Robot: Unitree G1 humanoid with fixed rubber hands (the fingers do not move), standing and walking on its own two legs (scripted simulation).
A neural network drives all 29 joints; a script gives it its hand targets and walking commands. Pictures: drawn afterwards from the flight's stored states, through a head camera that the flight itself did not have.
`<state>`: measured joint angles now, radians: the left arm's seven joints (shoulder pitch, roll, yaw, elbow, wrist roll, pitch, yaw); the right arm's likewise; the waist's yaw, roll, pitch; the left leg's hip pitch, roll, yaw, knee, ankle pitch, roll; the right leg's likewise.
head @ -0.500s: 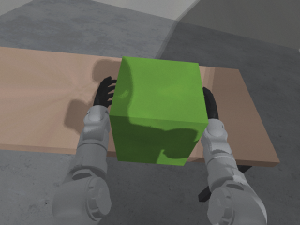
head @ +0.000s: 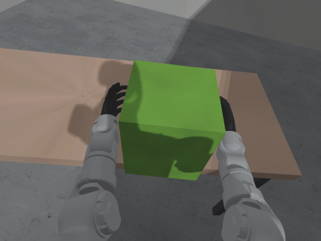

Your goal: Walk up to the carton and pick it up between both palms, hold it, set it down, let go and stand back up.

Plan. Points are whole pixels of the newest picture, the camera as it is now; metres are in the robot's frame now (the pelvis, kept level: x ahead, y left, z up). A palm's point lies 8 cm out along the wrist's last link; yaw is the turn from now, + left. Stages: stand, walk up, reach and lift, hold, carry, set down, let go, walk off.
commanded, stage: set down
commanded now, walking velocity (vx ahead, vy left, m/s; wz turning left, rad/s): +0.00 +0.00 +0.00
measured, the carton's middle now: (167, 124) +0.40 -0.03 +0.04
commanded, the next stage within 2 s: none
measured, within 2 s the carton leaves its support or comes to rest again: neither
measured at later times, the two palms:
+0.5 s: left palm (105, 124) +0.40 +0.14 +0.03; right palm (219, 131) +0.38 -0.17 +0.04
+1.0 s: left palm (88, 156) +0.30 +0.16 +0.05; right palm (248, 167) +0.27 -0.22 +0.05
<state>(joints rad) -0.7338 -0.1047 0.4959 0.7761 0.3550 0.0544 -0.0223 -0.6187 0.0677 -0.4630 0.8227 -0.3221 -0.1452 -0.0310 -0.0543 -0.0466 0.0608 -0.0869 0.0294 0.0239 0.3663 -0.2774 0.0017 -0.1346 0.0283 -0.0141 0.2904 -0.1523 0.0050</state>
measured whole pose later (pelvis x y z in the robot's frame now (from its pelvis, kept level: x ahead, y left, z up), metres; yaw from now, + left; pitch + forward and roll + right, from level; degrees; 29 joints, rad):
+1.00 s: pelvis -0.06 -0.02 +0.00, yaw +0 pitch +2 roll +0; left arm -0.42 0.18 0.07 0.68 -0.08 0.06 0.06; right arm -0.36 -0.09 -0.09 0.67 0.17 -0.05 -0.09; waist -0.05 -0.04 -0.05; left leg -0.22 0.02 0.02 0.38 -0.19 -0.01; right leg -0.29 0.02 -0.01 0.36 -0.10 -0.02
